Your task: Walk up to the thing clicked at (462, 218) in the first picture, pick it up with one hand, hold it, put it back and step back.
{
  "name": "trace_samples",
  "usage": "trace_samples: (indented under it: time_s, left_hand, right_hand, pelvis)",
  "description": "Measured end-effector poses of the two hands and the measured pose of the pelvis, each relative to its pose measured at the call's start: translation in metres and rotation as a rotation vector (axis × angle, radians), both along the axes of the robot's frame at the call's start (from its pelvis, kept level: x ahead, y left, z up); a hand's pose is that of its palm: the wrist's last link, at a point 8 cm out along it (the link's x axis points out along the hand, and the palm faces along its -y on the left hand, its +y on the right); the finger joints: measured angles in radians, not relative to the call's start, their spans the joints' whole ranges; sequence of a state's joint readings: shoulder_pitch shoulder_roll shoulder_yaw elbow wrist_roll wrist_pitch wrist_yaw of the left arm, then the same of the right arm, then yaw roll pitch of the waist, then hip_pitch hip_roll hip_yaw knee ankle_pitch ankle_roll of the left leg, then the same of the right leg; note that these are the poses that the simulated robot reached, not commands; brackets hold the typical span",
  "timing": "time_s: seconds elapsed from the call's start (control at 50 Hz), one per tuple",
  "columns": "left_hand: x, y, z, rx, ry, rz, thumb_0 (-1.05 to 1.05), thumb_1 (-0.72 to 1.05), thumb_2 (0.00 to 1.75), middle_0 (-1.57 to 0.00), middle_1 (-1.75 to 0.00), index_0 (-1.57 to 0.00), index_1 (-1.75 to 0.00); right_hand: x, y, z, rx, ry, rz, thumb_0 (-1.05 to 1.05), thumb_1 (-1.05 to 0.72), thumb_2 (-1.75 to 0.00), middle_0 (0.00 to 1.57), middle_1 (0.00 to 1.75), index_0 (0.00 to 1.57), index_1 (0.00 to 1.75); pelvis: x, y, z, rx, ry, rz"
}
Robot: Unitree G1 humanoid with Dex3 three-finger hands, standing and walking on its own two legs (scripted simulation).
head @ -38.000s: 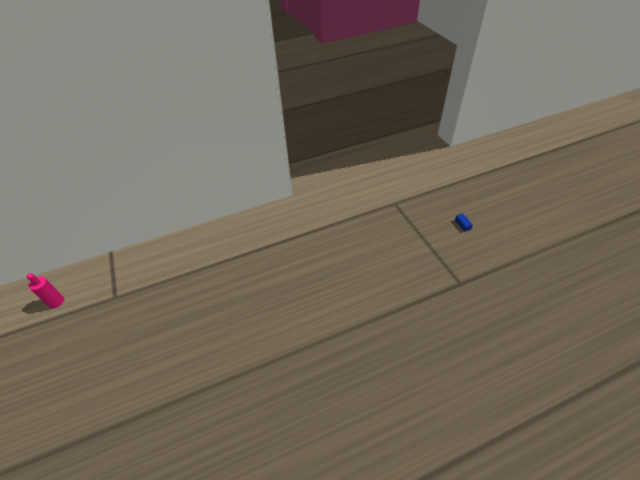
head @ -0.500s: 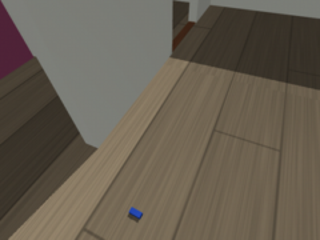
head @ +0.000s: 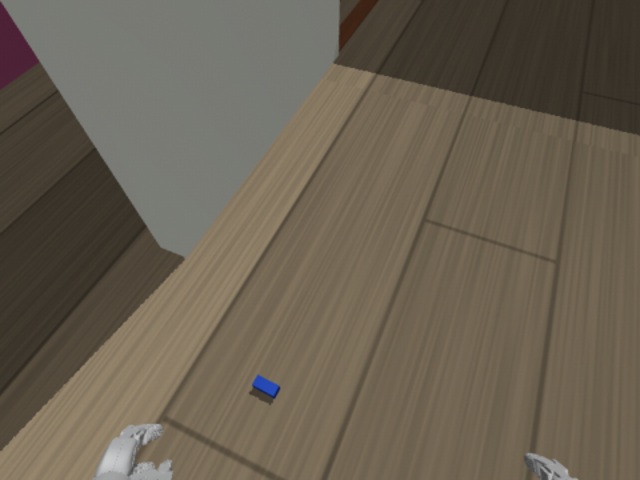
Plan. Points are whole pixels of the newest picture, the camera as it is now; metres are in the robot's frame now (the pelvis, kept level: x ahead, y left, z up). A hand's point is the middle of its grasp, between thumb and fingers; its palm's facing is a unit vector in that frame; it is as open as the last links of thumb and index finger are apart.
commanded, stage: rise first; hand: left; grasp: from above
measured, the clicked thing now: (266, 386) +0.43 +0.20 -0.75
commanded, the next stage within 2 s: none
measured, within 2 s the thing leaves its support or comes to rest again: neither
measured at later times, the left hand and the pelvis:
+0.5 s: hand out of the picture +0.14 +0.27 -0.23, palm faces -0.08 -0.80 -0.60, open 14.0 cm; pelvis -0.01 +0.01 -0.07, yaw +0 degrees
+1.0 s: hand (204, 430) +0.26 +0.28 -0.42, palm faces -0.13 -0.39 -0.91, open 13.9 cm; pelvis -0.06 +0.00 -0.25, yaw -1 degrees
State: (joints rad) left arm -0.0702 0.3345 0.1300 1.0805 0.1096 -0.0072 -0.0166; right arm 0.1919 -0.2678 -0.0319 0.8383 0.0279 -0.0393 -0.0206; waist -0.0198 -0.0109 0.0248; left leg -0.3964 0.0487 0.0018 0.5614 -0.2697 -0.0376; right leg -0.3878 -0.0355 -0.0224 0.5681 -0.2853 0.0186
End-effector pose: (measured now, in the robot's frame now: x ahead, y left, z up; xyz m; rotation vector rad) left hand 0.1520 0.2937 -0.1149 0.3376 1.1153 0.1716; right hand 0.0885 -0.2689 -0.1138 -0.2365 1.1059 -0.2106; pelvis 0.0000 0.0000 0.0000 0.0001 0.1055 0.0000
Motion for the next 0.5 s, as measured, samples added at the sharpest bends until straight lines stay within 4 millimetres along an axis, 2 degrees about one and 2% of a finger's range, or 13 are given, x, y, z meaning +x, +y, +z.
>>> trace_samples:
  time_s: [0.1,0.18,0.28,0.38,0.5]
  left_hand:
    - [0.008,0.003,-0.007,0.066,0.015,-0.028,0.00,0.26,0.91,-0.19,-0.78,-0.20,-0.77]
    - [0.000,0.005,-0.016,0.107,0.063,-0.024,0.00,-0.03,0.90,-0.22,-0.86,-0.23,-0.85]
    - [-0.010,0.007,-0.038,0.161,0.106,-0.030,0.00,-0.31,0.90,-0.22,-0.93,-0.23,-0.92]
    - [-0.014,0.008,-0.057,0.239,0.096,-0.028,0.00,-0.47,0.95,-0.19,-0.99,-0.19,-0.99]
    - [-0.017,0.006,-0.067,0.294,0.098,-0.001,-0.01,-0.55,1.00,-0.15,-1.02,-0.14,-1.03]
  right_hand:
    - [-0.003,0.012,-0.008,0.032,-0.021,-0.014,0.00,-0.97,-0.91,0.20,0.30,0.20,0.30]
    - [0.003,0.019,-0.013,0.044,-0.054,-0.008,0.00,-0.99,-0.92,0.20,0.30,0.20,0.30]
    - [0.019,0.023,-0.024,0.025,-0.108,0.031,0.00,-1.00,-0.92,0.20,0.30,0.20,0.30]
    - [0.038,0.026,-0.039,0.004,-0.148,0.067,0.00,-1.00,-0.92,0.20,0.30,0.20,0.30]
    - [0.057,0.034,-0.054,-0.002,-0.179,0.082,0.00,-0.97,-0.91,0.20,0.30,0.20,0.30]
  pelvis:
    - [0.002,0.004,-0.010,-0.002,0.039,-0.004]
    - [0.003,0.008,-0.018,-0.005,0.066,-0.006]
    - [0.001,0.011,-0.036,-0.009,0.117,-0.007]
    - [-0.002,0.013,-0.056,-0.011,0.162,-0.007]
    - [-0.005,0.013,-0.070,-0.020,0.196,-0.002]
